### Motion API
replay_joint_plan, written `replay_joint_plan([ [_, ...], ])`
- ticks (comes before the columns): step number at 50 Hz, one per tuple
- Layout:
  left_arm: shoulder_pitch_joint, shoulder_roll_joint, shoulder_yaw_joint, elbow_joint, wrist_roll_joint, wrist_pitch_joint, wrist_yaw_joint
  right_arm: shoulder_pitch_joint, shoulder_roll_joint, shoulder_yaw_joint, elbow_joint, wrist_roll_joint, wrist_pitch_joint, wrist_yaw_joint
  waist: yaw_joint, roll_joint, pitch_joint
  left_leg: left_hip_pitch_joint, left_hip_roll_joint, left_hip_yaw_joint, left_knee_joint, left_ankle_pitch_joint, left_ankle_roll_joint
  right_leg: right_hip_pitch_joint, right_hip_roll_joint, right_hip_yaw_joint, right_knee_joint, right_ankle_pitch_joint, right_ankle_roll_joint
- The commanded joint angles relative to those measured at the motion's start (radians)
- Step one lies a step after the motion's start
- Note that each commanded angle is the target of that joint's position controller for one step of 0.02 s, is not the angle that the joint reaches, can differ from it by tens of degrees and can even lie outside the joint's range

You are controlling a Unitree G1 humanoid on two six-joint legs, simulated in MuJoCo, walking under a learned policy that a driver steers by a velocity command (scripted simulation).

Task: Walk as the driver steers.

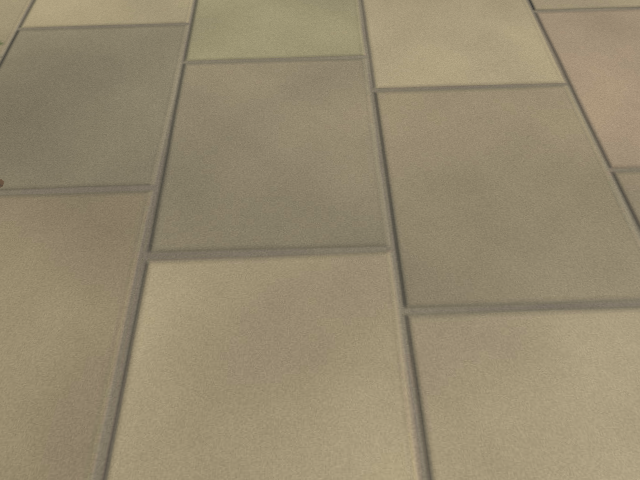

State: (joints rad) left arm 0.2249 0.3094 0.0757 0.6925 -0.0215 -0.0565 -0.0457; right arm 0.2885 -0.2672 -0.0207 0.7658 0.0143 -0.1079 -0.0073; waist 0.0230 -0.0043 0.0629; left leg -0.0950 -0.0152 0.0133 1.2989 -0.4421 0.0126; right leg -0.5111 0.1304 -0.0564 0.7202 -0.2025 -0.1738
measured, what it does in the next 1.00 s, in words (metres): walks ahead, turning right: left foot, then right foot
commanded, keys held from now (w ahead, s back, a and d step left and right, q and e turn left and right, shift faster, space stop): w+e+shift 1.00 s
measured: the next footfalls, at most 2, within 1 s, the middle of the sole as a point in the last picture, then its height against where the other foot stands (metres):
left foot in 0.36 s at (288, 420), level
right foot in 0.84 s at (484, 339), level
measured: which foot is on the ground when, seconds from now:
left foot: up 0.00-0.34, down 0.36-0.84, up 0.86-1.00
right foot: down 0.00-0.34, up 0.36-0.82, down 0.84-1.00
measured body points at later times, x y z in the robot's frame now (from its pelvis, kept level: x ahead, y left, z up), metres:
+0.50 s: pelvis +0.45 +0.03 +0.03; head +0.47 +0.00 +0.47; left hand +0.68 +0.24 -0.07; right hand +0.45 -0.28 -0.07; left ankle +0.55 +0.14 -0.70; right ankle +0.31 -0.02 -0.59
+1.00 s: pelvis +0.77 -0.25 +0.03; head +0.77 -0.28 +0.48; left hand +1.04 -0.14 -0.08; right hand +0.67 -0.55 -0.05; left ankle +0.92 -0.10 -0.60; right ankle +0.76 -0.28 -0.70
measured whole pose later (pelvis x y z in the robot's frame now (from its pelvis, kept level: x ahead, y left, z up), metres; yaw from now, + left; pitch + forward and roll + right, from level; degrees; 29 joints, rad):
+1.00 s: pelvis +0.77 -0.25 +0.03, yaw -58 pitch -1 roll +1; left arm 0.39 0.29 0.07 0.71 -0.01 -0.06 -0.04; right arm 0.13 -0.27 -0.01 0.64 0.00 -0.15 0.00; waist 0.03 0.02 0.07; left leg -0.48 0.06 -0.14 1.24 -0.33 0.00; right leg -0.26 0.18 0.04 0.53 -0.23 -0.17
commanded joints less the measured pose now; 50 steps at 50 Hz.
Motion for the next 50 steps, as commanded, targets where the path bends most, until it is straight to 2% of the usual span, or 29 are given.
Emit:
replay_joint_plan([
  [1, 0.202, 0.116, 0.035, -0.021, 0.015, -0.038, 0.001, -0.132, -0.109, -0.012, -0.197, 0.016, -0.088, 0.010, 0.011, 0.107, -0.108, -0.675, 0.030, -0.176, 0.081, 0.088, 0.060, 0.612, -0.306, 0.826, -0.497, -0.334, -0.197],
  [4, 0.081, 0.094, 0.025, -0.048, 0.006, -0.040, 0.016, -0.087, -0.125, -0.027, -0.183, -0.025, -0.054, 0.008, -0.081, 0.070, -0.028, -0.534, 0.080, -0.171, -0.099, 0.132, -0.009, 0.335, -0.189, 0.626, -0.520, -0.101, -0.186],
  [8, 0.112, 0.075, 0.016, -0.025, -0.011, -0.029, 0.057, -0.301, -0.067, -0.009, -0.263, -0.044, -0.034, 0.003, -0.006, 0.019, 0.070, -0.428, 0.059, -0.085, -0.484, 0.367, -0.083, 0.075, -0.091, 0.451, -0.531, 0.022, -0.133],
  [10, 0.145, 0.095, 0.025, -0.006, -0.013, -0.019, 0.063, -0.381, -0.037, -0.007, -0.291, -0.034, -0.037, 0.009, 0.048, -0.022, 0.048, -0.271, 0.005, -0.053, -0.666, 0.547, -0.094, -0.007, -0.063, 0.430, -0.519, -0.021, -0.078],
  [14, 0.186, 0.087, 0.032, 0.033, -0.034, -0.015, 0.069, -0.411, -0.113, -0.049, -0.315, 0.020, -0.044, 0.006, 0.065, -0.089, 0.002, -0.236, -0.004, -0.136, -0.823, 0.551, -0.097, 0.215, -0.106, 0.537, -0.398, -0.040, -0.031],
  [16, 0.175, 0.091, 0.040, 0.038, -0.024, -0.002, 0.072, -0.318, -0.167, -0.080, -0.300, 0.030, -0.053, 0.004, -0.001, -0.101, -0.063, -0.155, -0.010, -0.124, -0.838, 0.454, -0.067, 0.341, -0.129, 0.550, -0.240, 0.193, 0.000],
  [17, 0.143, 0.097, 0.039, 0.027, -0.004, 0.003, 0.063, -0.132, -0.195, -0.103, -0.271, 0.035, -0.052, -0.002, -0.111, -0.103, -0.189, 0.039, 0.017, -0.109, -0.802, 0.415, -0.039, 0.346, -0.104, 0.507, -0.035, 0.349, 0.037],
  [18, 0.111, 0.035, 0.013, -0.006, 0.031, 0.006, 0.051, 0.129, -0.219, -0.107, -0.234, 0.033, -0.038, -0.014, -0.219, -0.067, -0.388, 0.402, 0.167, -0.231, -0.664, 0.232, -0.001, 0.165, -0.086, 0.441, 0.300, 0.221, 0.068],
  [19, 0.315, -0.087, -0.029, -0.054, -0.026, -0.006, 0.042, 0.183, -0.310, -0.114, -0.196, -0.017, -0.038, 0.008, -0.078, 0.473, -0.563, 0.708, 0.443, -0.876, -0.914, -0.214, 0.190, -0.181, 0.033, 0.335, 0.655, -0.394, 0.106],
  [20, 0.279, 0.001, -0.035, -0.037, -0.063, 0.001, 0.055, 0.134, -0.222, -0.104, -0.213, -0.017, -0.033, 0.018, -0.107, 0.464, -0.473, 0.640, 0.459, -1.029, -0.998, -0.526, 0.182, -0.326, -0.102, 0.279, 0.770, -0.282, 0.107],
  [21, 0.145, 0.074, -0.021, -0.044, -0.041, 0.007, 0.057, 0.079, -0.140, -0.089, -0.223, -0.012, -0.020, 0.007, -0.148, 0.293, -0.303, 0.499, 0.403, -0.829, -1.007, -0.419, 0.143, -0.367, -0.135, 0.225, 0.781, -0.193, 0.113],
  [22, 0.025, 0.095, -0.018, -0.055, 0.011, 0.001, 0.050, 0.113, -0.137, -0.087, -0.196, -0.024, -0.002, 0.004, -0.190, 0.102, -0.181, 0.324, 0.330, -0.559, -0.978, -0.043, 0.093, -0.294, -0.172, 0.191, 0.718, -0.181, 0.114],
  [23, -0.013, 0.077, -0.009, -0.088, 0.005, -0.004, 0.048, 0.069, -0.153, -0.087, -0.168, -0.041, 0.006, 0.003, -0.126, 0.054, -0.123, 0.239, 0.316, -0.527, -1.010, 0.010, 0.108, -0.305, -0.188, 0.179, 0.692, -0.130, 0.112],
  [25, -0.023, 0.053, -0.008, -0.106, -0.027, 0.014, 0.039, 0.009, -0.093, -0.068, -0.136, -0.038, -0.005, 0.005, -0.073, 0.083, -0.063, 0.087, 0.291, -0.402, -1.057, 0.109, 0.119, -0.248, -0.259, 0.185, 0.643, -0.113, 0.101],
  [27, -0.048, 0.007, -0.019, -0.119, -0.032, 0.039, 0.034, 0.011, -0.043, -0.058, -0.096, -0.002, -0.010, 0.021, -0.063, 0.070, -0.006, 0.035, 0.256, -0.238, -1.073, 0.233, 0.105, -0.280, -0.295, 0.168, 0.606, -0.142, 0.095],
  [29, -0.067, -0.007, -0.028, -0.151, -0.020, 0.042, 0.027, -0.009, -0.102, -0.071, -0.074, -0.001, -0.013, 0.017, -0.031, 0.082, 0.028, 0.002, 0.298, -0.199, -1.125, 0.280, 0.125, -0.334, -0.317, 0.175, 0.567, -0.040, 0.109],
  [31, -0.092, 0.015, -0.027, -0.154, -0.020, 0.037, 0.016, -0.034, -0.120, -0.073, -0.067, -0.018, -0.014, 0.013, -0.022, 0.051, 0.062, -0.014, 0.269, -0.063, -1.157, 0.384, 0.113, -0.337, -0.307, 0.155, 0.483, 0.074, 0.124],
  [35, -0.255, 0.026, -0.028, -0.190, -0.010, 0.019, -0.013, 0.047, -0.176, -0.078, -0.023, -0.018, -0.010, 0.004, -0.081, -0.006, 0.112, 0.043, 0.230, 0.126, -1.197, 0.561, 0.057, -0.267, -0.254, 0.030, 0.209, 0.272, 0.092],
  [37, -0.280, 0.045, -0.019, -0.202, -0.015, 0.010, -0.029, 0.070, -0.223, -0.082, -0.012, -0.022, 0.000, -0.003, -0.063, 0.027, 0.081, 0.087, 0.215, 0.199, -1.134, 0.981, 0.018, -0.117, -0.166, -0.076, 0.097, 0.261, 0.055],
  [39, -0.219, 0.102, 0.010, -0.193, -0.024, 0.016, -0.030, 0.095, -0.273, -0.089, -0.010, -0.022, 0.018, -0.023, 0.000, 0.115, -0.008, 0.181, 0.234, 0.226, -0.942, 1.589, 0.006, 0.017, -0.064, -0.143, 0.122, 0.158, 0.022],
  [40, -0.079, 0.125, 0.025, -0.172, -0.028, 0.022, -0.029, 0.060, -0.323, -0.102, -0.025, -0.012, 0.028, -0.028, 0.093, 0.179, -0.054, 0.158, 0.274, 0.221, -0.766, 1.699, 0.017, 0.144, -0.053, -0.128, 0.101, 0.071, -0.003],
  [41, 0.166, 0.202, 0.065, -0.109, -0.029, 0.034, -0.020, -0.007, -0.323, -0.105, -0.054, -0.011, 0.032, -0.026, 0.215, 0.177, -0.157, 0.055, 0.274, 0.201, -0.518, 1.702, 0.031, 0.430, -0.038, -0.100, 0.052, 0.075, -0.041],
  [42, 0.353, 0.253, 0.093, -0.033, -0.032, 0.044, -0.001, -0.043, -0.251, -0.088, -0.068, -0.002, 0.024, -0.023, 0.275, 0.034, -0.186, -0.202, 0.150, 0.196, -0.127, 0.993, -0.010, 0.756, -0.092, 0.048, -0.091, 0.191, -0.089],
  [43, 0.253, 0.313, 0.084, -0.053, -0.016, 0.034, 0.006, 0.093, -0.062, -0.030, -0.123, -0.031, -0.012, -0.004, 0.052, -0.329, -0.246, -0.629, -0.030, 0.067, 0.255, -0.117, -0.041, 0.999, -0.260, 0.519, -0.124, -0.011, -0.237],
  [44, 0.250, 0.262, 0.073, -0.102, -0.001, 0.015, 0.008, 0.019, -0.124, -0.022, -0.175, 0.002, -0.063, 0.004, 0.109, -0.243, -0.437, -0.741, -0.034, -0.140, 0.309, -0.088, 0.005, 1.041, -0.367, 0.902, -0.357, -0.391, -0.314],
  [45, 0.255, 0.213, 0.062, -0.091, 0.007, -0.006, 0.007, -0.117, -0.179, -0.035, -0.205, 0.028, -0.084, 0.004, 0.120, -0.095, -0.272, -0.788, 0.007, -0.157, 0.223, -0.004, 0.036, 0.906, -0.365, 0.913, -0.467, -0.413, -0.244],
  [46, 0.203, 0.186, 0.052, -0.082, 0.008, -0.024, 0.002, -0.140, -0.159, -0.031, -0.209, 0.027, -0.091, 0.000, 0.049, 0.054, -0.147, -0.749, 0.041, -0.162, 0.103, 0.065, 0.043, 0.718, -0.347, 0.846, -0.493, -0.338, -0.209],
  [47, 0.129, 0.157, 0.041, -0.087, 0.012, -0.033, 0.001, -0.117, -0.142, -0.030, -0.186, 0.005, -0.084, -0.003, -0.015, 0.113, -0.081, -0.659, 0.073, -0.165, 0.024, 0.107, 0.026, 0.550, -0.301, 0.744, -0.488, -0.237, -0.185],
  [50, 0.045, 0.103, 0.022, -0.085, 0.005, -0.034, 0.021, -0.068, -0.146, -0.042, -0.169, -0.021, -0.036, 0.003, -0.096, 0.026, -0.005, -0.527, 0.111, -0.156, -0.155, 0.146, -0.042, 0.287, -0.197, 0.566, -0.522, -0.089, -0.176],
])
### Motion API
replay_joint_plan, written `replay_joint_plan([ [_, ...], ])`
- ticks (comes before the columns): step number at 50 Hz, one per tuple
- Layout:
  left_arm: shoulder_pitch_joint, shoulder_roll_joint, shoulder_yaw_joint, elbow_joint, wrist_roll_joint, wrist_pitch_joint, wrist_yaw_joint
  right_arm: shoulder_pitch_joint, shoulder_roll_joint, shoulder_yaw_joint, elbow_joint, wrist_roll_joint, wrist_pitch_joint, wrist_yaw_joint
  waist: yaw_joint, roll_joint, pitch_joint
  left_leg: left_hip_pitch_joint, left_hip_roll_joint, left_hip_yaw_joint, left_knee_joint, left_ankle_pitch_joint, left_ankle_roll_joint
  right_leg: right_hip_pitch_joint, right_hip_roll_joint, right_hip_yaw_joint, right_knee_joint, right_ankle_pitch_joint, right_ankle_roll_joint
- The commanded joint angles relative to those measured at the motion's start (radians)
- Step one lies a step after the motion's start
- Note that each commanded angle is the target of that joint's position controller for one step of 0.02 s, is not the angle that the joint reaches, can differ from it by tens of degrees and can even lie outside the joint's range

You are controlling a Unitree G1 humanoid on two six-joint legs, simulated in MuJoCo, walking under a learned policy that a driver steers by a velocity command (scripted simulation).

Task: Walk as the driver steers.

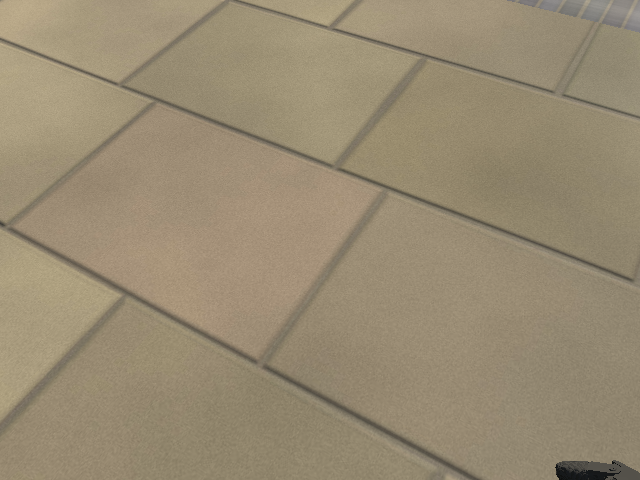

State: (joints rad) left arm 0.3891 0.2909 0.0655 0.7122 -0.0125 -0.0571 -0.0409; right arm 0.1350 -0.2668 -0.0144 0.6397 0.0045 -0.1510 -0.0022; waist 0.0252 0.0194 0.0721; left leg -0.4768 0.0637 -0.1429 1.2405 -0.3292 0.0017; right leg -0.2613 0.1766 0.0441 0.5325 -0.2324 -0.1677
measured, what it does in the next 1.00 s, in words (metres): walks ahead, turning right: left foot, then right foot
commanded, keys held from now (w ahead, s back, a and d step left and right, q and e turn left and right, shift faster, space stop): w+e+shift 0.94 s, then w+shift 0.06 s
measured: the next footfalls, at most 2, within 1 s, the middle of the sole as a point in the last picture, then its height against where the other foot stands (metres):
left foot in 0.26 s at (279, 466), level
right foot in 0.74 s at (472, 367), level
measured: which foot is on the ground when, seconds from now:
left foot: up 0.00-0.24, down 0.26-0.74, up 0.76-1.00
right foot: down 0.00-0.28, up 0.30-0.72, down 0.74-1.00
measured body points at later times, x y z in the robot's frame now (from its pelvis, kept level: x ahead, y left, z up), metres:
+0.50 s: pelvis +0.44 +0.03 +0.00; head +0.45 -0.01 +0.45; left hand +0.75 +0.18 -0.06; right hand +0.32 -0.25 -0.13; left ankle +0.46 +0.17 -0.73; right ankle +0.43 -0.08 -0.63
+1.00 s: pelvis +0.77 -0.26 +0.01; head +0.76 -0.30 +0.46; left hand +1.00 -0.11 -0.09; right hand +0.73 -0.61 -0.04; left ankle +1.07 -0.28 -0.65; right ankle +0.70 -0.23 -0.73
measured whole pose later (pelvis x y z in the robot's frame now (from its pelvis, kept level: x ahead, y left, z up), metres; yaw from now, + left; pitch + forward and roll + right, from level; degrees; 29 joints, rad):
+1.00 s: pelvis +0.77 -0.26 +0.01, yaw -58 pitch +0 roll +2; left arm 0.46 0.25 0.05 0.75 -0.02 -0.06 0.00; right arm -0.01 -0.29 -0.03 0.57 -0.02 -0.13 0.01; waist 0.09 0.05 0.07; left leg -0.68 0.10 -0.16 0.82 -0.07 -0.06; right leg -0.07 0.16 0.17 0.40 -0.29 -0.14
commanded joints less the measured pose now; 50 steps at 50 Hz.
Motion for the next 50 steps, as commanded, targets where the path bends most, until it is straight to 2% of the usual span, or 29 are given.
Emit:
replay_joint_plan([
  [1, -0.111, 0.111, 0.028, -0.098, -0.011, -0.033, 0.027, 0.038, -0.140, -0.046, -0.059, -0.019, 0.015, -0.003, -0.082, 0.007, 0.017, -0.120, 0.028, 0.027, -0.180, 0.063, -0.052, -0.036, -0.217, 0.411, -0.345, -0.012, -0.175],
  [3, -0.072, 0.111, 0.027, -0.069, -0.016, -0.027, 0.048, -0.114, -0.081, -0.029, -0.116, -0.037, 0.016, -0.001, -0.033, -0.024, 0.061, -0.056, -0.019, 0.091, -0.384, 0.245, -0.077, -0.161, -0.151, 0.319, -0.333, 0.109, -0.140],
  [5, -0.041, 0.123, 0.035, -0.049, -0.015, -0.019, 0.057, -0.207, -0.047, -0.023, -0.147, -0.028, 0.011, 0.008, 0.024, -0.043, 0.051, 0.071, -0.060, 0.108, -0.570, 0.432, -0.083, -0.233, -0.121, 0.297, -0.325, 0.056, -0.089],
  [10, 0.017, 0.119, 0.047, 0.005, -0.041, -0.012, 0.069, -0.267, -0.134, -0.066, -0.183, 0.033, 0.001, 0.012, 0.049, -0.109, 0.013, 0.120, -0.070, 0.019, -0.771, 0.427, -0.077, 0.025, -0.189, 0.434, -0.198, 0.040, -0.035],
  [12, 0.002, 0.129, 0.053, 0.010, -0.023, 0.004, 0.067, -0.086, -0.196, -0.104, -0.150, 0.040, -0.004, 0.005, -0.057, -0.125, -0.107, 0.292, -0.082, 0.050, -0.756, 0.317, -0.041, 0.128, -0.187, 0.420, 0.015, 0.347, 0.007],
  [13, -0.047, 0.120, 0.042, -0.013, 0.008, 0.009, 0.054, 0.149, -0.212, -0.117, -0.119, 0.044, 0.007, -0.007, -0.189, -0.137, -0.278, 0.579, -0.016, 0.038, -0.660, 0.240, -0.011, 0.047, -0.167, 0.375, 0.278, 0.434, 0.045],
  [14, -0.003, 0.002, 0.008, -0.044, 0.028, 0.008, 0.045, 0.347, -0.250, -0.117, -0.083, 0.024, 0.017, -0.015, -0.200, 0.047, -0.457, 0.954, 0.161, -0.199, -0.617, -0.042, 0.051, -0.220, -0.085, 0.292, 0.645, 0.010, 0.070],
  [15, 0.151, -0.028, -0.025, -0.094, -0.060, -0.007, 0.042, 0.334, -0.311, -0.123, -0.054, -0.008, 0.012, 0.016, -0.082, 0.597, -0.596, 1.085, 0.403, -0.861, -0.909, -0.470, 0.201, -0.485, -0.069, 0.214, 0.936, -0.311, 0.094],
  [16, 0.081, 0.065, -0.015, -0.055, -0.076, 0.004, 0.052, 0.245, -0.179, -0.102, -0.101, -0.009, 0.021, 0.013, -0.126, 0.402, -0.431, 0.974, 0.354, -0.819, -0.964, -0.653, 0.171, -0.576, -0.173, 0.172, 0.985, -0.200, 0.106],
  [17, -0.049, 0.124, -0.005, -0.065, -0.049, 0.008, 0.049, 0.218, -0.130, -0.090, -0.087, -0.004, 0.037, 0.003, -0.154, 0.230, -0.280, 0.831, 0.304, -0.596, -0.949, -0.467, 0.137, -0.588, -0.194, 0.114, 0.979, -0.150, 0.114],
  [18, -0.156, 0.115, -0.002, -0.086, -0.015, 0.008, 0.048, 0.221, -0.150, -0.093, -0.059, -0.018, 0.050, 0.000, -0.156, 0.020, -0.180, 0.691, 0.255, -0.430, -0.954, -0.208, 0.109, -0.549, -0.224, 0.082, 0.931, -0.140, 0.109],
  [20, -0.191, 0.088, 0.002, -0.121, -0.025, 0.017, 0.036, 0.161, -0.119, -0.080, -0.014, -0.032, 0.044, -0.003, -0.084, 0.035, -0.077, 0.482, 0.228, -0.277, -0.984, -0.018, 0.132, -0.482, -0.304, 0.092, 0.848, -0.104, 0.098],
  [22, -0.211, 0.039, -0.007, -0.130, -0.041, 0.040, 0.032, 0.157, -0.050, -0.064, 0.027, -0.002, 0.038, 0.011, -0.071, 0.051, -0.027, 0.425, 0.184, -0.096, -1.002, 0.120, 0.111, -0.493, -0.338, 0.072, 0.808, -0.141, 0.085],
  [24, -0.232, 0.014, -0.018, -0.166, -0.034, 0.047, 0.025, 0.129, -0.092, -0.072, 0.050, 0.011, 0.035, 0.010, -0.034, 0.065, 0.015, 0.388, 0.226, -0.049, -1.058, 0.163, 0.136, -0.556, -0.367, 0.073, 0.764, -0.062, 0.095],
  [27, -0.275, 0.038, -0.018, -0.178, -0.030, 0.040, 0.009, 0.085, -0.147, -0.085, 0.054, -0.006, 0.033, 0.004, -0.018, 0.025, 0.065, 0.352, 0.189, 0.146, -1.121, 0.280, 0.119, -0.550, -0.356, 0.034, 0.622, 0.121, 0.115],
  [30, -0.401, 0.048, -0.019, -0.204, -0.019, 0.026, -0.014, 0.159, -0.184, -0.088, 0.089, -0.005, 0.037, -0.001, -0.068, -0.033, 0.096, 0.411, 0.156, 0.291, -1.146, 0.438, 0.078, -0.488, -0.311, -0.068, 0.412, 0.277, 0.087],
  [32, -0.421, 0.071, -0.008, -0.213, -0.021, 0.018, -0.027, 0.186, -0.230, -0.093, 0.100, -0.009, 0.047, -0.005, -0.051, -0.004, 0.062, 0.461, 0.137, 0.364, -1.083, 0.861, 0.048, -0.339, -0.218, -0.175, 0.303, 0.269, 0.051],
  [34, -0.315, 0.144, 0.029, -0.199, -0.033, 0.029, -0.024, 0.178, -0.300, -0.109, 0.096, 0.003, 0.064, -0.011, 0.046, 0.099, -0.026, 0.541, 0.172, 0.378, -0.894, 1.358, 0.044, -0.181, -0.137, -0.223, 0.309, 0.155, 0.019],
  [35, -0.161, 0.192, 0.057, -0.169, -0.040, 0.038, -0.021, 0.149, -0.321, -0.115, 0.083, 0.002, 0.076, -0.013, 0.139, 0.135, -0.101, 0.520, 0.185, 0.377, -0.684, 1.503, 0.051, -0.013, -0.102, -0.232, 0.312, 0.080, -0.007],
  [36, 0.105, 0.256, 0.095, -0.089, -0.035, 0.049, -0.013, 0.075, -0.316, -0.115, 0.050, 0.011, 0.077, -0.015, 0.268, 0.099, -0.209, 0.361, 0.165, 0.363, -0.381, 1.445, 0.045, 0.326, -0.096, -0.187, 0.218, 0.115, -0.056],
  [37, 0.214, 0.302, 0.122, -0.040, -0.049, 0.064, 0.008, 0.030, -0.221, -0.089, 0.035, 0.016, 0.054, -0.022, 0.302, -0.139, -0.191, 0.066, -0.027, 0.361, 0.103, 0.533, -0.009, 0.607, -0.155, -0.034, 0.083, 0.231, -0.117],
  [38, 0.057, 0.348, 0.088, -0.101, -0.022, 0.041, 0.002, 0.239, -0.060, -0.031, -0.039, -0.003, 0.006, 0.001, 0.020, -0.402, -0.332, -0.320, -0.132, 0.141, 0.405, -0.248, -0.022, 0.802, -0.359, 0.581, -0.013, -0.030, -0.311],
  [39, 0.068, 0.260, 0.078, -0.140, -0.004, 0.021, 0.001, 0.130, -0.166, -0.036, -0.071, 0.025, -0.036, 0.010, 0.106, -0.231, -0.466, -0.369, -0.100, -0.026, 0.375, -0.151, 0.025, 0.788, -0.426, 0.836, -0.220, -0.422, -0.330],
  [40, 0.062, 0.230, 0.070, -0.119, 0.008, -0.006, -0.003, 0.011, -0.187, -0.045, -0.100, 0.054, -0.044, 0.006, 0.083, -0.085, -0.243, -0.412, -0.075, -0.002, 0.273, -0.103, 0.035, 0.600, -0.423, 0.824, -0.319, -0.420, -0.262],
  [41, 0.011, 0.196, 0.057, -0.108, 0.004, -0.029, -0.007, -0.006, -0.165, -0.039, -0.090, 0.036, -0.038, -0.006, 0.026, 0.061, -0.156, -0.348, -0.022, -0.013, 0.144, -0.050, 0.040, 0.433, -0.398, 0.738, -0.318, -0.331, -0.212],
  [43, -0.085, 0.155, 0.042, -0.112, -0.001, -0.039, 0.000, 0.044, -0.155, -0.042, -0.050, -0.011, -0.009, -0.005, -0.061, 0.050, -0.044, -0.159, 0.023, -0.012, -0.001, 0.006, 0.006, 0.137, -0.268, 0.493, -0.278, -0.051, -0.170],
  [44, -0.113, 0.143, 0.035, -0.107, -0.001, -0.033, 0.010, 0.063, -0.146, -0.046, -0.052, -0.016, 0.007, 0.001, -0.093, 0.003, -0.038, -0.142, 0.026, -0.005, -0.056, 0.025, -0.018, 0.087, -0.251, 0.474, -0.314, -0.089, -0.171],
  [46, -0.103, 0.126, 0.029, -0.096, -0.011, -0.032, 0.031, -0.010, -0.140, -0.043, -0.068, -0.023, 0.022, 0.002, -0.067, -0.005, 0.010, -0.105, 0.021, 0.032, -0.199, 0.082, -0.057, -0.031, -0.216, 0.403, -0.338, 0.007, -0.167],
  [50, -0.023, 0.101, 0.022, -0.036, -0.011, -0.019, 0.059, -0.223, -0.038, -0.014, -0.134, -0.028, 0.016, 0.018, 0.044, -0.039, 0.044, 0.054, -0.038, 0.129, -0.586, 0.481, -0.082, -0.170, -0.144, 0.249, -0.324, 0.068, -0.082],
])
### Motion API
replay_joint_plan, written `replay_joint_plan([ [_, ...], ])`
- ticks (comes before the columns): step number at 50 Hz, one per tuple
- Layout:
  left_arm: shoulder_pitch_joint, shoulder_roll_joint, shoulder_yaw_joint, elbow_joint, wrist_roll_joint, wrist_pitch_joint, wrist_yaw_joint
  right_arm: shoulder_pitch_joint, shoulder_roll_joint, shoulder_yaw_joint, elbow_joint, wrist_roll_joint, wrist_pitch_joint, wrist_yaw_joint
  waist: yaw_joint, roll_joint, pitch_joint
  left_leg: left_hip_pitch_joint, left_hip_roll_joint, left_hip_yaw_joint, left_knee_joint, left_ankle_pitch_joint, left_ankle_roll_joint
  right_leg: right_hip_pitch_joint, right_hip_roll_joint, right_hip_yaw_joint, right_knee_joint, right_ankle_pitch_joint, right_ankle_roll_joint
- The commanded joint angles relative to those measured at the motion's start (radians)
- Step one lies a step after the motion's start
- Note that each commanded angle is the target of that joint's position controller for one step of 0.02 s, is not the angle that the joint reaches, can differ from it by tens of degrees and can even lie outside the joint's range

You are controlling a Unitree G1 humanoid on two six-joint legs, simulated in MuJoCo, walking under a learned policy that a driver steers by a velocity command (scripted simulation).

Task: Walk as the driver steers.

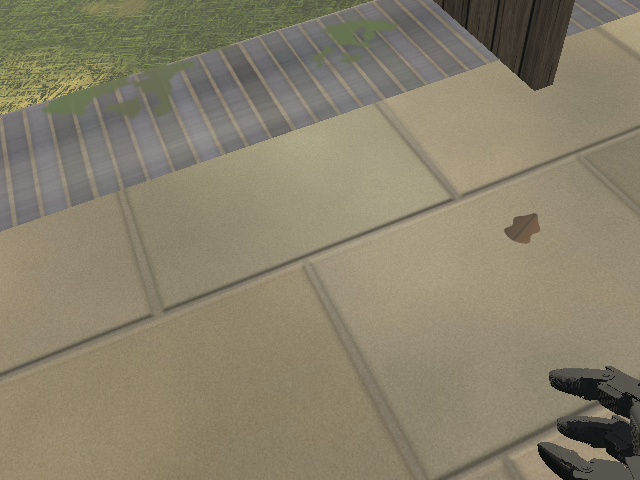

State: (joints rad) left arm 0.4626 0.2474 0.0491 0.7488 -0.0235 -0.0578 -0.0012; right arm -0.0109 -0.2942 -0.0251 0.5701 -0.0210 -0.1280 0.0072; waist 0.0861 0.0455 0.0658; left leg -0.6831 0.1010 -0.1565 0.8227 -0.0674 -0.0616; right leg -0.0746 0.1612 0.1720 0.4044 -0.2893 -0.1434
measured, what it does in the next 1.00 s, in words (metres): walks ahead, turning right: left foot, then right foot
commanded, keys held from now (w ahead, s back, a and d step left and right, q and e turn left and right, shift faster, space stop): w+shift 0.44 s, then w+e+shift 0.56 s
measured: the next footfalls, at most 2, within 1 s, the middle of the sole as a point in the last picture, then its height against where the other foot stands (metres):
left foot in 0.18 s outside the picture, level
right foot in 0.66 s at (448, 330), level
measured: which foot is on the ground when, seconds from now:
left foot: up 0.00-0.16, down 0.18-0.66, up 0.68-1.00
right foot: down 0.00-0.20, up 0.22-0.64, down 0.66-1.00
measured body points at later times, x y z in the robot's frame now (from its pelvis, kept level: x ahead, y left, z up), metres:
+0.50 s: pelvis +0.46 +0.04 -0.01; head +0.48 +0.01 +0.44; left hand +0.75 +0.21 -0.06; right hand +0.34 -0.20 -0.14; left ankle +0.36 +0.17 -0.74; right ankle +0.65 -0.13 -0.68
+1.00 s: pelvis +0.93 -0.12 -0.01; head +0.95 -0.16 +0.44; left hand +1.02 +0.14 -0.12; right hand +1.10 -0.44 -0.03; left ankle +1.24 -0.07 -0.68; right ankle +0.79 -0.12 -0.74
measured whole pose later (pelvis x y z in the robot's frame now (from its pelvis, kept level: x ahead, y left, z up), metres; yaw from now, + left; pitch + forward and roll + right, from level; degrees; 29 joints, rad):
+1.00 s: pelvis +0.93 -0.12 -0.01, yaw -31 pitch +1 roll +1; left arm 0.51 0.24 0.06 0.82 -0.04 -0.07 0.01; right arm -0.06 -0.28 -0.01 0.54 -0.01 -0.15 0.01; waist 0.14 0.04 0.03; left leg -0.68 0.05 -0.16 0.57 0.10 -0.06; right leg 0.03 0.16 0.27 0.35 -0.36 -0.14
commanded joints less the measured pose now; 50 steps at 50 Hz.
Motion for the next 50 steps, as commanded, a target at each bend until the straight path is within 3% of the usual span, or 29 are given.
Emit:
replay_joint_plan([
  [1, -0.064, 0.146, 0.040, -0.055, -0.001, -0.021, 0.017, -0.106, -0.012, -0.006, -0.074, 0.008, -0.012, 0.013, 0.012, -0.077, 0.041, 0.308, -0.087, 0.147, -0.214, 0.286, -0.017, -0.355, -0.148, 0.137, -0.208, 0.092, -0.101],
  [4, -0.007, 0.130, 0.035, -0.002, -0.013, -0.022, 0.018, -0.161, -0.061, -0.028, -0.101, 0.038, -0.017, 0.019, 0.040, -0.116, 0.055, 0.235, -0.078, 0.112, -0.325, 0.274, 0.014, -0.144, -0.212, 0.182, -0.162, 0.138, -0.087],
  [6, 0.008, 0.145, 0.044, 0.027, -0.004, -0.007, 0.027, -0.123, -0.101, -0.047, -0.099, 0.046, -0.020, 0.021, 0.007, -0.144, 0.039, 0.216, -0.084, 0.120, -0.346, 0.184, 0.043, 0.016, -0.266, 0.194, -0.089, 0.384, -0.072],
  [7, 0.001, 0.163, 0.050, 0.032, 0.008, 0.001, 0.026, -0.040, -0.129, -0.065, -0.087, 0.046, -0.020, 0.016, -0.043, -0.162, -0.021, 0.291, -0.111, 0.147, -0.326, 0.110, 0.065, 0.079, -0.278, 0.188, 0.002, 0.653, -0.059],
  [8, -0.037, 0.195, 0.054, 0.026, 0.031, 0.009, 0.017, 0.120, -0.164, -0.086, -0.059, 0.058, -0.013, 0.005, -0.143, -0.176, -0.130, 0.455, -0.119, 0.174, -0.297, 0.067, 0.098, 0.090, -0.267, 0.160, 0.177, 0.879, -0.032],
  [9, -0.117, 0.189, 0.044, -0.006, 0.057, 0.009, 0.008, 0.383, -0.177, -0.089, -0.017, 0.059, 0.002, -0.009, -0.286, -0.178, -0.296, 0.808, -0.025, 0.097, -0.187, -0.012, 0.132, -0.098, -0.250, 0.142, 0.475, 0.847, -0.006],
  [10, 0.093, 0.037, 0.007, -0.007, 0.017, -0.006, -0.001, 0.499, -0.254, -0.102, 0.040, 0.024, 0.000, 0.001, -0.183, 0.249, -0.519, 1.229, 0.217, -0.436, -0.293, -0.417, 0.318, -0.468, -0.071, 0.066, 0.935, 0.177, 0.068],
  [11, 0.108, 0.059, -0.015, 0.012, -0.024, -0.016, -0.002, 0.545, -0.184, -0.091, 0.067, 0.026, -0.009, 0.025, -0.206, 0.382, -0.549, 1.269, 0.283, -0.786, -0.506, -0.748, 0.336, -0.618, -0.070, 0.067, 1.054, -0.163, 0.070],
  [12, -0.064, 0.135, 0.001, -0.013, -0.038, -0.019, -0.002, 0.476, -0.101, -0.075, 0.064, 0.032, 0.000, 0.014, -0.238, 0.233, -0.331, 1.139, 0.260, -0.668, -0.533, -0.747, 0.299, -0.722, -0.135, 0.022, 1.078, -0.116, 0.057],
  [13, -0.198, 0.147, -0.002, -0.046, -0.021, -0.031, -0.004, 0.441, -0.092, -0.070, 0.079, 0.020, 0.011, 0.009, -0.238, 0.032, -0.201, 0.973, 0.216, -0.515, -0.544, -0.564, 0.281, -0.716, -0.162, -0.011, 1.045, -0.082, 0.051],
  [14, -0.290, 0.123, -0.005, -0.075, -0.004, -0.045, -0.007, 0.422, -0.100, -0.069, 0.099, 0.006, 0.013, 0.014, -0.211, -0.065, -0.095, 0.826, 0.172, -0.405, -0.561, -0.406, 0.279, -0.708, -0.180, -0.028, 0.984, -0.074, 0.044],
  [15, -0.321, 0.098, -0.005, -0.087, 0.005, -0.050, -0.011, 0.411, -0.069, -0.056, 0.114, -0.006, 0.007, 0.022, -0.170, -0.059, -0.056, 0.728, 0.124, -0.300, -0.578, -0.273, 0.264, -0.656, -0.219, -0.028, 0.912, -0.057, 0.035],
  [16, -0.273, 0.076, -0.008, -0.084, -0.011, -0.043, -0.015, 0.374, -0.036, -0.042, 0.126, -0.004, 0.004, 0.027, -0.113, 0.008, -0.059, 0.679, 0.124, -0.290, -0.604, -0.291, 0.281, -0.633, -0.240, -0.024, 0.878, -0.040, 0.039],
  [18, -0.257, 0.057, -0.014, -0.071, -0.012, -0.028, -0.016, 0.349, -0.008, -0.029, 0.142, 0.027, 0.003, 0.035, -0.077, 0.012, -0.010, 0.595, 0.116, -0.224, -0.649, -0.244, 0.289, -0.637, -0.276, -0.037, 0.792, -0.049, 0.052],
  [21, -0.378, 0.047, -0.032, -0.118, 0.018, -0.035, -0.022, 0.373, -0.084, -0.043, 0.165, 0.038, -0.001, 0.022, -0.083, -0.019, 0.074, 0.525, 0.107, -0.105, -0.725, -0.103, 0.290, -0.709, -0.304, -0.083, 0.608, 0.133, 0.088],
  [26, -0.569, 0.049, -0.038, -0.169, 0.000, -0.050, -0.054, 0.491, -0.112, -0.039, 0.222, 0.036, -0.006, 0.005, -0.146, -0.019, 0.076, 0.559, 0.063, 0.176, -0.843, 0.122, 0.216, -0.502, -0.218, -0.195, 0.267, 0.500, 0.068],
  [29, -0.600, 0.107, -0.011, -0.202, -0.008, -0.050, -0.068, 0.514, -0.155, -0.044, 0.232, 0.020, 0.017, 0.000, -0.124, 0.054, 0.042, 0.761, 0.102, 0.268, -0.706, 0.648, 0.160, -0.482, -0.127, -0.260, 0.210, 0.400, 0.027],
  [31, -0.470, 0.165, 0.022, -0.196, -0.013, -0.034, -0.064, 0.511, -0.189, -0.049, 0.234, 0.001, 0.044, -0.019, -0.023, 0.150, -0.080, 0.845, 0.136, 0.289, -0.442, 1.118, 0.133, -0.330, -0.055, -0.312, 0.255, 0.254, -0.020],
  [32, -0.224, 0.212, 0.052, -0.129, -0.018, -0.020, -0.055, 0.452, -0.204, -0.051, 0.221, -0.006, 0.060, -0.030, 0.106, 0.159, -0.195, 0.778, 0.133, 0.306, -0.184, 1.229, 0.112, -0.076, -0.042, -0.304, 0.249, 0.265, -0.051],
  [33, 0.027, 0.266, 0.079, -0.058, -0.019, 0.000, -0.041, 0.410, -0.213, -0.052, 0.187, -0.008, 0.062, -0.047, 0.206, 0.074, -0.284, 0.514, 0.087, 0.297, 0.171, 1.002, 0.074, 0.285, -0.104, -0.154, 0.228, 0.226, -0.079],
  [34, 0.018, 0.376, 0.099, -0.061, -0.019, -0.008, -0.042, 0.553, -0.015, 0.005, 0.126, -0.006, 0.024, -0.019, 0.017, -0.365, -0.416, 0.023, -0.138, 0.207, 0.652, -0.215, -0.001, 0.677, -0.396, 0.481, 0.109, -0.074, -0.315],
  [35, 0.035, 0.281, 0.083, -0.059, 0.001, -0.013, -0.035, 0.478, -0.112, -0.004, 0.112, 0.038, -0.028, -0.007, 0.068, -0.262, -0.562, -0.088, -0.147, -0.002, 0.739, -0.343, 0.054, 0.718, -0.425, 0.762, -0.088, -0.350, -0.317],
  [36, 0.021, 0.227, 0.070, -0.050, 0.020, -0.021, -0.030, 0.338, -0.136, -0.011, 0.071, 0.074, -0.049, -0.006, 0.068, -0.197, -0.371, -0.152, -0.095, -0.007, 0.687, -0.321, 0.090, 0.596, -0.386, 0.643, -0.116, -0.275, -0.240],
  [37, -0.025, 0.215, 0.064, -0.048, 0.020, -0.035, -0.034, 0.259, -0.115, 0.000, 0.041, 0.062, -0.061, -0.012, 0.019, -0.039, -0.230, -0.120, -0.064, 0.001, 0.585, -0.291, 0.101, 0.391, -0.344, 0.539, -0.133, -0.134, -0.205],
  [38, -0.084, 0.174, 0.050, -0.049, 0.019, -0.043, -0.037, 0.210, -0.097, -0.002, 0.042, 0.029, -0.062, -0.018, -0.028, 0.026, -0.157, -0.054, -0.037, 0.011, 0.490, -0.278, 0.101, 0.221, -0.297, 0.429, -0.143, 0.011, -0.182],
  [39, -0.132, 0.155, 0.041, -0.059, 0.027, -0.045, -0.035, 0.239, -0.088, -0.004, 0.039, 0.016, -0.053, -0.013, -0.095, -0.011, -0.118, 0.020, -0.026, 0.006, 0.430, -0.257, 0.089, 0.089, -0.252, 0.361, -0.158, 0.093, -0.188],
  [42, -0.150, 0.130, 0.035, -0.057, -0.003, -0.039, -0.021, 0.221, -0.074, -0.006, 0.026, 0.001, -0.023, 0.001, -0.143, -0.051, -0.027, 0.059, -0.010, 0.034, 0.273, -0.263, 0.043, -0.117, -0.217, 0.311, -0.214, 0.120, -0.207],
  [46, -0.110, 0.151, 0.042, -0.040, -0.006, -0.032, 0.015, -0.047, -0.018, 0.014, -0.066, -0.011, -0.028, 0.008, -0.052, -0.057, 0.076, 0.244, -0.083, 0.116, -0.154, 0.120, -0.003, -0.405, -0.120, 0.188, -0.235, 0.148, -0.131],
  [50, -0.034, 0.165, 0.054, 0.000, -0.027, -0.032, 0.019, -0.111, -0.080, -0.024, -0.102, 0.040, -0.025, -0.002, -0.012, -0.102, 0.031, 0.392, -0.115, 0.048, -0.314, 0.252, -0.009, -0.304, -0.157, 0.281, -0.173, 0.069, -0.070],
])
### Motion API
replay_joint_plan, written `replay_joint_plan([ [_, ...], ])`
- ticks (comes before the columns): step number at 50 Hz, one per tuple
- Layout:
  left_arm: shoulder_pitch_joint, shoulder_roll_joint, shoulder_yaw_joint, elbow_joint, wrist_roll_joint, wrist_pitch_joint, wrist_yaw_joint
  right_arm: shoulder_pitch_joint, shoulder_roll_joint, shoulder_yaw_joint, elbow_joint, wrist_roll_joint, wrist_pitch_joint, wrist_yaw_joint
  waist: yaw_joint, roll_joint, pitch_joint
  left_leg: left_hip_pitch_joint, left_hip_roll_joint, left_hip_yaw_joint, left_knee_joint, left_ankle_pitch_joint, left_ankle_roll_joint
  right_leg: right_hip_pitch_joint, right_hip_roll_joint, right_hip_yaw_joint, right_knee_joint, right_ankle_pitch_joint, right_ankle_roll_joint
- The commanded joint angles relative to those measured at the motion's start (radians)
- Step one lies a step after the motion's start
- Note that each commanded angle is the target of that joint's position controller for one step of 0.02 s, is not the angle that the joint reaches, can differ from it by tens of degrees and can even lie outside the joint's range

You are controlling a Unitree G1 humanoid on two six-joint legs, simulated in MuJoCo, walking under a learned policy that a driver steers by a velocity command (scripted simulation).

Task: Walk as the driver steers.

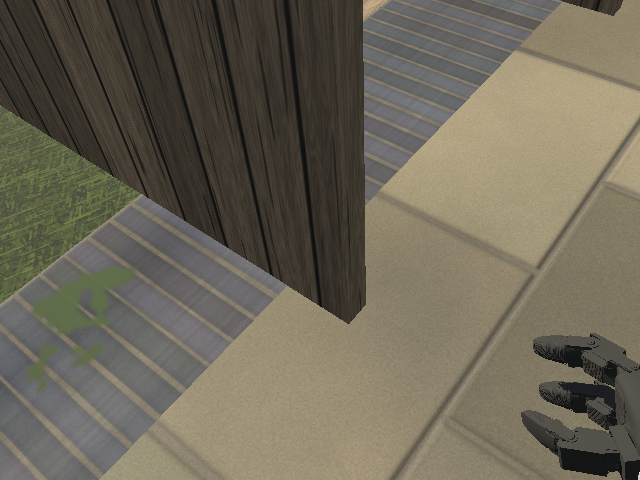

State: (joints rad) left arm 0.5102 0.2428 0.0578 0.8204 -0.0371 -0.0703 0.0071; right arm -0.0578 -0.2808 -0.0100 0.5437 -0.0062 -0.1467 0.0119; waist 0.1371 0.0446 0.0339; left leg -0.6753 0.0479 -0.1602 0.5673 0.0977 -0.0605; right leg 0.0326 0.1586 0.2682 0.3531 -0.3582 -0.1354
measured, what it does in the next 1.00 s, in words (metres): walks ahead, turning right: left foot, then right foot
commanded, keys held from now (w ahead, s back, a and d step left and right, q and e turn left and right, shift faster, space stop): w+e+shift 1.00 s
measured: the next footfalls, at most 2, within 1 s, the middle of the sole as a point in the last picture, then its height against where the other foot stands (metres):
left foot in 0.10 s outside the picture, level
right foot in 0.54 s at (501, 429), level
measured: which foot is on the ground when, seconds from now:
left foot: up 0.00-0.08, down 0.10-0.54, up 0.56-0.96, down 0.98-1.00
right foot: down 0.00-0.10, up 0.12-0.52, down 0.54-0.98, up 1.00-1.00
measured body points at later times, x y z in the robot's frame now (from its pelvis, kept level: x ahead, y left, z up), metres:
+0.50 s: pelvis +0.43 -0.04 -0.03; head +0.45 -0.09 +0.42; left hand +0.79 +0.03 -0.05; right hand +0.26 -0.29 -0.17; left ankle +0.29 +0.18 -0.73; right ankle +0.57 -0.21 -0.70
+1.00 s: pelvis +0.82 -0.30 -0.03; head +0.83 -0.34 +0.41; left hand +1.07 -0.13 -0.14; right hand +0.80 -0.66 -0.06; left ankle +1.04 -0.33 -0.74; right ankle +0.59 -0.19 -0.71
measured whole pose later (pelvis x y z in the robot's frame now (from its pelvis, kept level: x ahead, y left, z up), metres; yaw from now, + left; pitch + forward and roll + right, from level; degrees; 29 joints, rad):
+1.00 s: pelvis +0.82 -0.30 -0.03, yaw -58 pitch +2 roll +3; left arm 0.44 0.30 0.09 0.75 -0.04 -0.03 0.01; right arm -0.05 -0.27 -0.05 0.53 0.02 -0.14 0.01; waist 0.10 -0.01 0.04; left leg -0.55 -0.02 -0.08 0.59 -0.07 -0.05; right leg -0.03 0.12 0.35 0.82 -0.55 -0.10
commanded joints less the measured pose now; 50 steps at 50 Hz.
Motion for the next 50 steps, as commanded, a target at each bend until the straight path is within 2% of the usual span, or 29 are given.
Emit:
replay_joint_plan([
  [1, -0.063, 0.157, 0.045, -0.058, -0.017, -0.013, 0.013, -0.081, -0.109, -0.047, -0.086, 0.032, -0.007, -0.009, -0.061, -0.101, 0.063, 0.366, -0.061, 0.045, -0.093, 0.048, -0.003, -0.329, -0.167, 0.200, -0.079, 0.189, -0.066],
  [3, -0.068, 0.151, 0.049, -0.055, -0.003, 0.003, 0.012, 0.032, -0.161, -0.083, -0.073, 0.043, -0.012, -0.018, -0.140, -0.132, -0.024, 0.481, -0.073, 0.058, -0.109, -0.073, 0.023, -0.209, -0.165, 0.199, 0.108, 0.465, -0.024],
  [4, -0.104, 0.167, 0.048, -0.071, 0.022, 0.011, 0.003, 0.224, -0.186, -0.101, -0.050, 0.049, -0.007, -0.028, -0.252, -0.149, -0.174, 0.703, -0.028, 0.062, -0.043, -0.132, 0.048, -0.224, -0.148, 0.162, 0.324, 0.591, 0.010],
  [5, -0.141, 0.111, 0.028, -0.108, 0.061, 0.015, -0.002, 0.495, -0.219, -0.109, -0.004, 0.048, 0.011, -0.042, -0.354, -0.080, -0.361, 1.051, 0.134, -0.081, 0.090, -0.303, 0.089, -0.419, -0.114, 0.095, 0.665, 0.388, 0.038],
  [6, 0.047, 0.001, -0.021, -0.160, -0.001, 0.004, -0.010, 0.558, -0.307, -0.117, 0.058, 0.006, 0.003, -0.019, -0.215, 0.513, -0.573, 1.355, 0.438, -0.739, -0.150, -0.661, 0.309, -0.749, -0.018, -0.017, 1.076, -0.195, 0.084],
  [7, 0.012, 0.090, -0.019, -0.128, -0.040, 0.012, 0.003, 0.517, -0.207, -0.112, 0.023, 0.006, 0.008, -0.011, -0.257, 0.371, -0.496, 1.283, 0.410, -0.854, -0.257, -1.049, 0.286, -0.863, -0.143, -0.043, 1.152, -0.110, 0.081],
  [9, -0.234, 0.161, -0.004, -0.164, 0.005, 0.017, 0.003, 0.422, -0.135, -0.091, 0.041, -0.004, 0.033, -0.026, -0.266, 0.030, -0.163, 0.966, 0.303, -0.469, -0.283, -0.705, 0.209, -0.893, -0.195, -0.135, 1.106, -0.006, 0.079],
  [10, -0.315, 0.156, -0.002, -0.192, 0.035, 0.012, -0.006, 0.412, -0.129, -0.087, 0.071, -0.020, 0.040, -0.030, -0.252, -0.024, -0.097, 0.837, 0.273, -0.348, -0.284, -0.521, 0.203, -0.855, -0.232, -0.141, 1.048, 0.011, 0.069],
  [12, -0.306, 0.099, -0.005, -0.216, -0.003, 0.028, -0.014, 0.363, -0.058, -0.059, 0.119, -0.026, 0.044, -0.021, -0.181, 0.048, -0.050, 0.679, 0.231, -0.169, -0.327, -0.341, 0.184, -0.785, -0.301, -0.142, 1.007, 0.040, 0.066],
  [14, -0.311, 0.063, -0.015, -0.240, -0.011, 0.059, -0.022, 0.327, -0.037, -0.059, 0.155, 0.010, 0.033, -0.001, -0.144, 0.045, 0.007, 0.599, 0.231, -0.048, -0.371, -0.263, 0.192, -0.813, -0.339, -0.161, 0.984, 0.009, 0.068],
  [16, -0.352, 0.049, -0.024, -0.279, 0.003, 0.068, -0.034, 0.285, -0.073, -0.071, 0.163, 0.028, 0.018, 0.003, -0.117, 0.012, 0.068, 0.533, 0.230, 0.052, -0.414, -0.197, 0.194, -0.839, -0.360, -0.159, 0.872, 0.127, 0.076],
  [21, -0.510, 0.112, -0.004, -0.322, 0.022, 0.046, -0.070, 0.341, -0.189, -0.091, 0.198, 0.005, 0.021, -0.023, -0.166, -0.050, 0.110, 0.578, 0.172, 0.335, -0.461, 0.030, 0.125, -0.717, -0.284, -0.293, 0.540, 0.442, 0.060],
  [23, -0.504, 0.141, 0.010, -0.330, 0.011, 0.045, -0.077, 0.365, -0.235, -0.095, 0.201, 0.011, 0.031, -0.029, -0.132, -0.004, 0.065, 0.630, 0.166, 0.385, -0.366, 0.493, 0.103, -0.555, -0.188, -0.389, 0.472, 0.394, 0.023],
  [25, -0.341, 0.214, 0.049, -0.292, -0.003, 0.053, -0.071, 0.349, -0.324, -0.123, 0.182, 0.036, 0.055, -0.023, -0.024, 0.066, -0.049, 0.694, 0.191, 0.391, -0.115, 0.934, 0.106, -0.362, -0.103, -0.441, 0.503, 0.267, -0.021],
  [26, -0.170, 0.302, 0.098, -0.242, -0.010, 0.068, -0.061, 0.314, -0.297, -0.115, 0.160, 0.035, 0.055, -0.021, 0.082, 0.045, -0.155, 0.586, 0.163, 0.387, 0.166, 1.112, 0.111, -0.053, -0.049, -0.452, 0.495, 0.279, -0.063],
  [27, 0.048, 0.317, 0.114, -0.180, -0.012, 0.074, -0.052, 0.271, -0.284, -0.112, 0.134, 0.059, 0.039, -0.018, 0.171, -0.008, -0.166, 0.327, 0.119, 0.366, 0.495, 0.627, 0.073, 0.239, -0.115, -0.308, 0.305, 0.356, -0.119],
  [28, 0.011, 0.351, 0.096, -0.176, -0.012, 0.086, -0.045, 0.373, -0.095, -0.055, 0.125, 0.008, 0.017, -0.007, -0.001, -0.354, -0.103, 0.006, -0.071, 0.319, 0.948, -0.661, 0.057, 0.363, -0.220, -0.005, 0.322, 0.334, -0.198],
  [29, -0.035, 0.346, 0.084, -0.234, 0.027, 0.045, -0.047, 0.423, -0.091, -0.031, 0.048, 0.029, -0.020, -0.009, -0.058, -0.380, -0.358, -0.190, -0.121, 0.061, 1.098, -0.714, 0.063, 0.468, -0.395, 0.544, 0.080, -0.081, -0.394],
  [30, -0.025, 0.280, 0.084, -0.239, 0.020, 0.016, -0.042, 0.272, -0.186, -0.047, 0.029, 0.043, -0.038, -0.016, 0.015, -0.192, -0.307, -0.219, -0.047, 0.006, 0.961, -0.573, 0.105, 0.391, -0.394, 0.603, -0.067, -0.265, -0.310],
  [31, -0.059, 0.278, 0.079, -0.222, 0.023, -0.003, -0.037, 0.215, -0.184, -0.049, 0.017, 0.056, -0.046, -0.024, -0.029, -0.096, -0.162, -0.201, -0.027, 0.014, 0.841, -0.522, 0.115, 0.228, -0.380, 0.569, -0.110, -0.231, -0.262],
  [32, -0.138, 0.263, 0.071, -0.230, 0.028, -0.018, -0.041, 0.228, -0.158, -0.047, 0.047, 0.035, -0.037, -0.034, -0.109, 0.015, -0.087, -0.110, 0.008, 0.012, 0.755, -0.486, 0.106, 0.075, -0.341, 0.488, -0.102, -0.090, -0.236],
  [35, -0.238, 0.197, 0.047, -0.235, 0.025, -0.027, -0.033, 0.270, -0.152, -0.063, 0.079, 0.002, 0.013, -0.022, -0.192, -0.009, -0.014, 0.050, 0.042, -0.003, 0.582, -0.454, 0.046, -0.202, -0.245, 0.307, -0.118, 0.057, -0.214],
  [39, -0.162, 0.175, 0.036, -0.191, 0.017, -0.006, 0.017, 0.015, -0.076, -0.045, -0.026, -0.021, 0.008, -0.020, -0.108, -0.018, 0.122, 0.121, -0.001, 0.069, 0.209, -0.110, -0.026, -0.469, -0.154, 0.153, -0.165, 0.128, -0.169],
  [42, -0.139, 0.201, 0.063, -0.172, -0.001, 0.006, 0.017, -0.057, -0.057, -0.056, -0.062, 0.007, -0.006, 0.011, -0.062, -0.084, 0.069, 0.382, -0.066, 0.106, 0.017, 0.131, -0.022, -0.553, -0.114, 0.117, -0.153, 0.072, -0.087],
  [46, -0.106, 0.146, 0.055, -0.127, -0.027, 0.013, 0.009, -0.075, -0.107, -0.075, -0.086, 0.042, 0.000, -0.004, -0.074, -0.144, 0.032, 0.307, -0.054, 0.044, -0.071, -0.126, 0.000, -0.229, -0.184, 0.229, 0.041, 0.192, -0.067],
  [47, -0.114, 0.157, 0.060, -0.127, -0.017, 0.023, 0.013, -0.003, -0.138, -0.094, -0.080, 0.045, -0.001, -0.006, -0.122, -0.174, -0.016, 0.385, -0.068, 0.063, -0.069, -0.172, 0.014, -0.191, -0.187, 0.240, 0.130, 0.360, -0.047],
  [48, -0.143, 0.146, 0.058, -0.134, -0.004, 0.027, 0.005, 0.214, -0.172, -0.120, -0.038, 0.048, 0.005, -0.008, -0.247, -0.184, -0.147, 0.629, -0.047, 0.090, -0.048, -0.164, 0.039, -0.238, -0.140, 0.179, 0.347, 0.483, -0.005],
  [49, -0.137, 0.090, 0.031, -0.167, 0.041, 0.025, -0.004, 0.474, -0.238, -0.131, 0.000, 0.042, 0.015, -0.022, -0.325, -0.110, -0.362, 1.006, 0.153, -0.100, 0.078, -0.310, 0.073, -0.415, -0.113, 0.097, 0.691, 0.299, 0.045],
  [50, 0.040, -0.003, -0.005, -0.216, -0.018, 0.016, -0.009, 0.541, -0.314, -0.136, 0.051, 0.004, 0.010, -0.001, -0.201, 0.438, -0.556, 1.284, 0.404, -0.741, -0.201, -0.773, 0.247, -0.729, -0.012, 0.002, 1.075, -0.208, 0.078],
])
Keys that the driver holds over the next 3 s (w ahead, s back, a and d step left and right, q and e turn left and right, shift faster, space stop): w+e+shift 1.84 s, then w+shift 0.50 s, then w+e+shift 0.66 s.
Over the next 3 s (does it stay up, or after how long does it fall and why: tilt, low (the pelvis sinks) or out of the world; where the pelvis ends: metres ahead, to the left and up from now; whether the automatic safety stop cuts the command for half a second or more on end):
stays up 0.47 -1.88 0.00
